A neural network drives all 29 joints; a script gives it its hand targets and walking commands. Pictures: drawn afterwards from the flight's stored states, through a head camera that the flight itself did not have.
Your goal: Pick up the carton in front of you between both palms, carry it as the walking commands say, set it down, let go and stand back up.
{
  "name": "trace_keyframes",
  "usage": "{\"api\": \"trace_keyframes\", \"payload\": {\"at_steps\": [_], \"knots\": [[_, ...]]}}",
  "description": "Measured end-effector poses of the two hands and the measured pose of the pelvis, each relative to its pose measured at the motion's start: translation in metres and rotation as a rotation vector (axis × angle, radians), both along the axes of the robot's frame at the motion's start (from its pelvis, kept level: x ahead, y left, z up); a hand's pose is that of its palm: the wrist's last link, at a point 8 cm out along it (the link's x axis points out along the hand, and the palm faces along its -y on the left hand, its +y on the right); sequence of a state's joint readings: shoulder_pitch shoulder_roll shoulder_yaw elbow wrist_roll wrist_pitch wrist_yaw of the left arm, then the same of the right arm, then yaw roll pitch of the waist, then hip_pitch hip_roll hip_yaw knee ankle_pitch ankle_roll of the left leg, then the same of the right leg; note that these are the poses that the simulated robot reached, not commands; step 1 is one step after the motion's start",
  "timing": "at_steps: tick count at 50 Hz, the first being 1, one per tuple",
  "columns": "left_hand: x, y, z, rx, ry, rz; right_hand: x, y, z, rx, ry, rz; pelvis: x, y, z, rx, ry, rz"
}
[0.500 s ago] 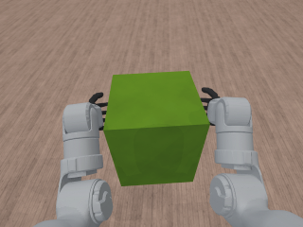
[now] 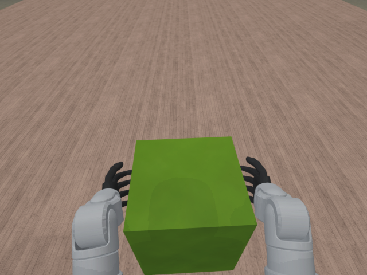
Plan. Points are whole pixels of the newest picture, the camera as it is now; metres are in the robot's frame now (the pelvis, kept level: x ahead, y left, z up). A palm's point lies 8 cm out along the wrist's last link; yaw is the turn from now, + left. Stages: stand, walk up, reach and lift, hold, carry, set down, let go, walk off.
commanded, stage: carry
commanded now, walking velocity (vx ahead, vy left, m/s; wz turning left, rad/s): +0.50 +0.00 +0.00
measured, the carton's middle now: (186, 207) +0.27 +0.00 +0.02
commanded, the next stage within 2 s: none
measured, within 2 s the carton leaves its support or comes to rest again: neither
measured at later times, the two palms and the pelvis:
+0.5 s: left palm (143, 114) +0.56 +0.11 +0.07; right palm (237, 107) +0.59 -0.19 +0.06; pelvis +0.32 -0.06 +0.01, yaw +4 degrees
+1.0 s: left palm (138, 62) +0.91 +0.15 +0.08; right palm (209, 59) +0.90 -0.15 +0.09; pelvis +0.64 +0.01 +0.01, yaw +0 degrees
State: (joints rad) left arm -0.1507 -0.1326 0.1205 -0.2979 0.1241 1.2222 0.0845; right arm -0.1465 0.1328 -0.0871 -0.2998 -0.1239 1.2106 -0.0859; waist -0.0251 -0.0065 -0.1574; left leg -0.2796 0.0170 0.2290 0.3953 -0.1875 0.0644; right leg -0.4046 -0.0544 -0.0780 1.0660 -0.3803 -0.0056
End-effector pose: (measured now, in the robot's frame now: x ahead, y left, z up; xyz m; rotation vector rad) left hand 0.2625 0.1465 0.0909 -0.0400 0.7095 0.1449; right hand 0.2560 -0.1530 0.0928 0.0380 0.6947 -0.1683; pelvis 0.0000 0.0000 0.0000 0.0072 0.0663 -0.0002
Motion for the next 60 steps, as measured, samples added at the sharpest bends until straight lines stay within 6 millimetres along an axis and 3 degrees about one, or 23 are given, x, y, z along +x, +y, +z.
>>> {"api": "trace_keyframes", "payload": {"at_steps": [8,12,17,21,25,30,35,41,47,54,60], "knots": [[0.096,-0.009,0.015,0.002,-0.033,0.003,0.098,-0.009,0.017,0.001,-0.033,0.003,0.098,-0.011,0.006,-0.014,-0.005,0.007],[0.149,-0.018,0.002,0.010,-0.018,0.027,0.159,-0.019,0.003,0.006,-0.018,0.030,0.157,-0.026,-0.004,-0.002,-0.014,0.014],[0.223,-0.036,-0.023,0.042,0.018,0.052,0.242,-0.036,-0.031,0.036,0.017,0.057,0.233,-0.049,-0.024,-0.021,-0.020,0.042],[0.259,-0.039,-0.032,0.038,0.102,0.084,0.288,-0.039,-0.040,0.034,0.101,0.088,0.272,-0.060,-0.009,0.001,-0.001,0.068],[0.299,-0.038,-0.021,0.043,0.090,0.106,0.335,-0.036,-0.030,0.033,0.088,0.115,0.316,-0.064,0.006,0.019,0.012,0.068],[0.363,-0.035,-0.003,0.038,0.028,0.096,0.395,-0.034,-0.011,0.024,0.025,0.108,0.379,-0.058,0.012,0.023,0.014,0.056],[0.439,-0.025,0.009,0.024,-0.048,0.064,0.461,-0.025,0.005,0.016,-0.049,0.071,0.452,-0.042,0.004,0.005,0.003,0.047],[0.542,-0.001,-0.012,-0.021,-0.069,0.033,0.553,-0.001,-0.003,-0.021,-0.070,0.035,0.546,-0.012,-0.023,0.007,-0.017,0.011],[0.615,0.005,-0.021,-0.032,0.058,-0.004,0.614,0.005,-0.013,-0.016,0.057,-0.015,0.608,0.006,-0.002,-0.021,0.004,-0.011],[0.701,0.008,-0.001,-0.019,0.006,-0.005,0.701,0.008,0.007,-0.013,0.006,-0.008,0.694,0.007,0.012,-0.041,0.013,0.004],[0.782,0.003,0.005,-0.006,-0.045,0.034,0.794,0.003,0.009,-0.001,-0.044,0.032,0.783,-0.007,0.001,-0.022,0.003,0.015]]}}
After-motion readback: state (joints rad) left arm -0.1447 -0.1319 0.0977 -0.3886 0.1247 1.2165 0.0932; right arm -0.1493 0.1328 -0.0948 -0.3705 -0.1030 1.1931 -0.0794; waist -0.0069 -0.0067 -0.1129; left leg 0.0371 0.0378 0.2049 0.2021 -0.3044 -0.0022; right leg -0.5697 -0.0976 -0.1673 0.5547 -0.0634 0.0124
